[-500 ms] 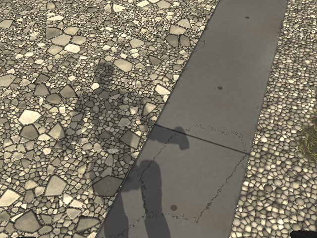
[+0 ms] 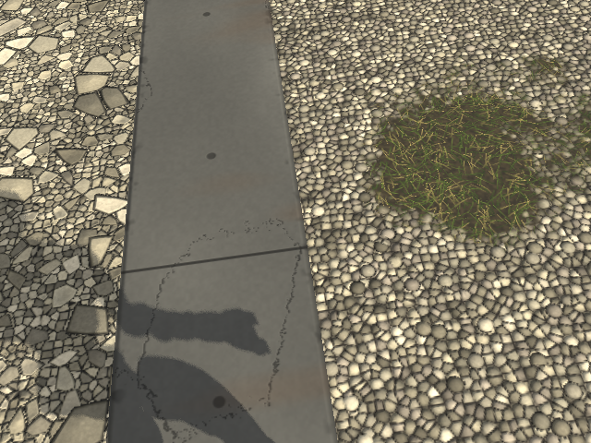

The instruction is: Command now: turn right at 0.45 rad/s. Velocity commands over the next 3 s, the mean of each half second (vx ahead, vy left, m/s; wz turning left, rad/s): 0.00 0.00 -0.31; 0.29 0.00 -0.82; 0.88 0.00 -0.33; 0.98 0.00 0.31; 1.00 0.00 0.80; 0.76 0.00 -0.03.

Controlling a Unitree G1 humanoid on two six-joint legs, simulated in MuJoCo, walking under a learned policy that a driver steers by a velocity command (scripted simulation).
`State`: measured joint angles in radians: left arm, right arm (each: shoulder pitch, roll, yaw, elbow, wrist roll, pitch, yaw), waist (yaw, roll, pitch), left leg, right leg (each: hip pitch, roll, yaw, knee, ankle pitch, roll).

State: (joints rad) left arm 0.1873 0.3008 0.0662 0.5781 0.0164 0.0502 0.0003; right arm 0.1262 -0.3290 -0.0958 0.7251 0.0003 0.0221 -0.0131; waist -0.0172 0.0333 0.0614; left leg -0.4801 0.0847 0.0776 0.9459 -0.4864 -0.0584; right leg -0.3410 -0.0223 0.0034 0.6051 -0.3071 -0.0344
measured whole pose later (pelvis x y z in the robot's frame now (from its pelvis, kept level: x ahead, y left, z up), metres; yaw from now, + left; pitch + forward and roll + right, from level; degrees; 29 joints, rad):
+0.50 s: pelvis +0.01 +0.00 +0.00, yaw -9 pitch +1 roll +1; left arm 0.19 0.29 0.07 0.69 -0.02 0.05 0.00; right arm 0.16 -0.27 -0.06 0.74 -0.01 0.01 -0.05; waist 0.00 -0.02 0.03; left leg -0.25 0.06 0.09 0.55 -0.31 -0.02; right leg -0.41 0.03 0.01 0.87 -0.49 0.00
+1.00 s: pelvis +0.08 -0.08 +0.02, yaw -32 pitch +3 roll +4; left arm 0.42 0.27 0.06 0.66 -0.03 -0.03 0.03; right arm 0.02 -0.32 -0.10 0.70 0.02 -0.10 0.01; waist 0.06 0.02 -0.02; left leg -0.53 -0.02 -0.12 0.64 -0.12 -0.06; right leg -0.15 0.06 0.26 0.37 -0.26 -0.08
